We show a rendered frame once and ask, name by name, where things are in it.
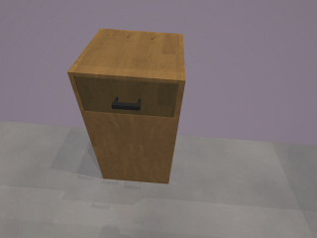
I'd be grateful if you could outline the drawer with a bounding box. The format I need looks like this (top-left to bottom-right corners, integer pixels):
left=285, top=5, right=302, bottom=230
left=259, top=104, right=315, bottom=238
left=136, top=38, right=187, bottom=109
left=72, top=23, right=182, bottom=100
left=75, top=76, right=178, bottom=118

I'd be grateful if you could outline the handle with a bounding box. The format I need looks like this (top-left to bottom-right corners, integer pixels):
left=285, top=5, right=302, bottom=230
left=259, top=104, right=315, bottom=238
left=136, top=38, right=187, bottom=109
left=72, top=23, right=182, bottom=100
left=111, top=97, right=141, bottom=111

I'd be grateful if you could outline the cabinet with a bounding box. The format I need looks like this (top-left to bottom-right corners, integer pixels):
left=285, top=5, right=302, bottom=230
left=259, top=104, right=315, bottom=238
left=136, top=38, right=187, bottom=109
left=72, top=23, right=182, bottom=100
left=67, top=28, right=186, bottom=184

